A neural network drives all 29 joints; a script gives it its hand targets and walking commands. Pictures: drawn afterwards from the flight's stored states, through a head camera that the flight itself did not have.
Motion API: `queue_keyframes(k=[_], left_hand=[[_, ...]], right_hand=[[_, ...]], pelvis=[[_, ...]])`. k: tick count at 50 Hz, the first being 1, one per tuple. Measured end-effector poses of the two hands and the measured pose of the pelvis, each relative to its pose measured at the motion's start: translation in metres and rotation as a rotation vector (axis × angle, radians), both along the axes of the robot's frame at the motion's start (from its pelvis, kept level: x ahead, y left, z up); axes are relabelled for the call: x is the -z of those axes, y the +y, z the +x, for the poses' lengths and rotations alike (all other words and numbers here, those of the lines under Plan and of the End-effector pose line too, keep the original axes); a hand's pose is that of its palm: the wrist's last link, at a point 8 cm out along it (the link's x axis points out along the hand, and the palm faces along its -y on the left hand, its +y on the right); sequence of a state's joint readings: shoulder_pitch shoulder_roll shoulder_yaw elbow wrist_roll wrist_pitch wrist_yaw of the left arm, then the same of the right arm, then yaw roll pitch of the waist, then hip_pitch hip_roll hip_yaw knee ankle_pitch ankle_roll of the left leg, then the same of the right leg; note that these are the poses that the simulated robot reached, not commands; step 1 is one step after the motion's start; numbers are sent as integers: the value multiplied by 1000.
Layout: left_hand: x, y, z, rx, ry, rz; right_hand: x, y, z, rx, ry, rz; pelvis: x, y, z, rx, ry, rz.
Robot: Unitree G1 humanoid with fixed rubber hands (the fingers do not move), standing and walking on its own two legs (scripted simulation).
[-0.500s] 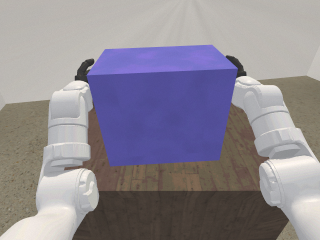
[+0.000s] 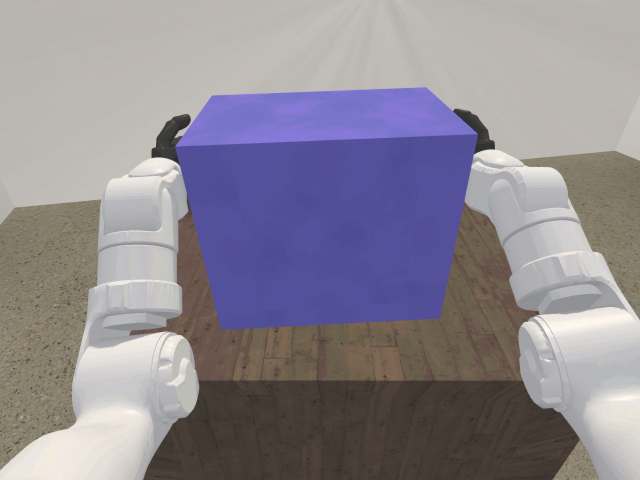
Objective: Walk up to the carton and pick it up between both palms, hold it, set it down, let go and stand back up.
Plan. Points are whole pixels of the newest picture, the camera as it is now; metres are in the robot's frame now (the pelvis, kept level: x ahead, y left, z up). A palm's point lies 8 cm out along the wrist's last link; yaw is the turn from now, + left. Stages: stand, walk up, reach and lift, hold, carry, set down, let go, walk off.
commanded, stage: hold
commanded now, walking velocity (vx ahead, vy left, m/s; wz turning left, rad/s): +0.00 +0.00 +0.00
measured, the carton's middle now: (325, 206) +0.37 +0.01 +0.25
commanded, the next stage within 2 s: set down in 1.60 s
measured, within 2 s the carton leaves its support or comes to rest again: neither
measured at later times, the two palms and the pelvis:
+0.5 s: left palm (172, 179) +0.37 +0.18 +0.28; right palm (477, 173) +0.37 -0.17 +0.29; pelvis +0.00 +0.00 +0.00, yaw +0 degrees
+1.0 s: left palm (171, 175) +0.37 +0.18 +0.29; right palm (478, 171) +0.37 -0.17 +0.29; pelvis +0.00 +0.00 +0.00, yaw +0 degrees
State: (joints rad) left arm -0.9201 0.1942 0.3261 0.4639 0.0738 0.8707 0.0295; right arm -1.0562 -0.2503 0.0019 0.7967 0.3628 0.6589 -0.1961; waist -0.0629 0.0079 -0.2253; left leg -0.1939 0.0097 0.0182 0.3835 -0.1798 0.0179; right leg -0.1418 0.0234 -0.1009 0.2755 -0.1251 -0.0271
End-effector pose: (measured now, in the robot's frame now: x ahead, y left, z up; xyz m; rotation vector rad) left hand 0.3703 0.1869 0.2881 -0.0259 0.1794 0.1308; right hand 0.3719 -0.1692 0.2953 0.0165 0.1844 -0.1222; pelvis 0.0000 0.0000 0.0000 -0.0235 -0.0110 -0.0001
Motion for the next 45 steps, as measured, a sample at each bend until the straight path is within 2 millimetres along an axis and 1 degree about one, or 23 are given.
queue_keyframes(k=[7,17,29,45], left_hand=[[2,0,2,1,8,6],[3,-2,1,6,-1,4],[3,-2,-1,4,1,-1],[-2,-1,-2,5,-8,2]], right_hand=[[2,0,2,-2,9,-3],[4,-2,0,3,2,-6],[5,-2,-2,3,6,-3],[1,-1,-4,5,1,0]], pelvis=[[0,-1,2,-4,0,-1],[0,0,3,-4,-8,-1],[0,0,1,1,-10,0],[0,1,0,-1,-7,-1]])
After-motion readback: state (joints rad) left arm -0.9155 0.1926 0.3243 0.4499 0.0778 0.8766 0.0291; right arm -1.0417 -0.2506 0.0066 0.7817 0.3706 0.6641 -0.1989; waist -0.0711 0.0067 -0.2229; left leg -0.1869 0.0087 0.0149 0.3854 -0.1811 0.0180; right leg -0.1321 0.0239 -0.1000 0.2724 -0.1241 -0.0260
